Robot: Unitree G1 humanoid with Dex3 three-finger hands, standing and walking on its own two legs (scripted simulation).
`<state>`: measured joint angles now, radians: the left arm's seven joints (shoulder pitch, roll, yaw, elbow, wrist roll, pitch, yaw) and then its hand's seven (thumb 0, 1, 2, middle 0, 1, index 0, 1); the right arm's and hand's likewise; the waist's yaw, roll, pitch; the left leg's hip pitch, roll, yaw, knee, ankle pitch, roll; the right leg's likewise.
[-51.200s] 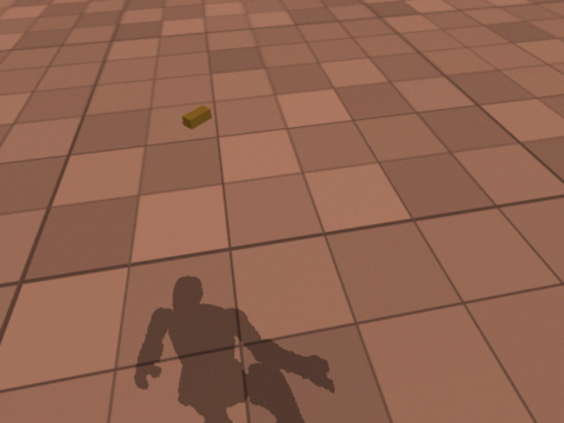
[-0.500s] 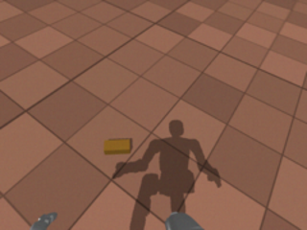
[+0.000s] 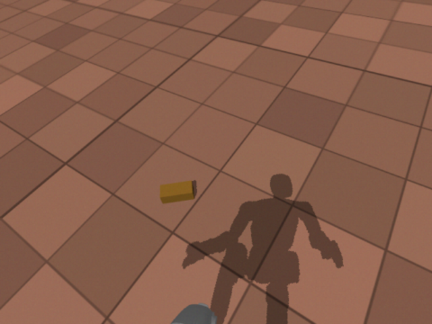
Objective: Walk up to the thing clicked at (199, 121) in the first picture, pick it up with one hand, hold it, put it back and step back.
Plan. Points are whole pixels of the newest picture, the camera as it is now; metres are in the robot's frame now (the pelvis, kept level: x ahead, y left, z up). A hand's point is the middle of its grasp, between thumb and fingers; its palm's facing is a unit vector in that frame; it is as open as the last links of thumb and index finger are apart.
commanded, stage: step back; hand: left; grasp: from above
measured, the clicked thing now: (177, 192) +0.83 +0.33 -0.74
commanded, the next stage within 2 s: stand in 1.48 s
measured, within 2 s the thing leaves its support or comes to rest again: neither
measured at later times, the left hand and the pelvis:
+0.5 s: hand out of the picture -0.10 +0.24 -0.16, palm faces +0.09 -0.93 -0.35, open 7.4 cm; pelvis -0.17 -0.03 -0.01, yaw +5 degrees
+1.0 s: hand out of the picture -0.18 +0.25 -0.15, palm faces +0.07 -0.91 -0.42, open 7.4 cm; pelvis -0.20 -0.04 -0.01, yaw +5 degrees
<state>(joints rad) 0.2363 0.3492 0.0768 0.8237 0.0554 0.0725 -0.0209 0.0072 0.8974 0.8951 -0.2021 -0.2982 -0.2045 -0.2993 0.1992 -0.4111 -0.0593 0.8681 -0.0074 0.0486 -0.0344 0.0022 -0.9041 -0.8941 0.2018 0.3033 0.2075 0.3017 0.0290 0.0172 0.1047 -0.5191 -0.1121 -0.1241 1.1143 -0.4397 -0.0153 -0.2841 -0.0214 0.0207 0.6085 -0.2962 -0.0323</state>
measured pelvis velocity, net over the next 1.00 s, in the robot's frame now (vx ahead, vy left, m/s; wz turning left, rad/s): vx -0.20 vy -0.04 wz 0.08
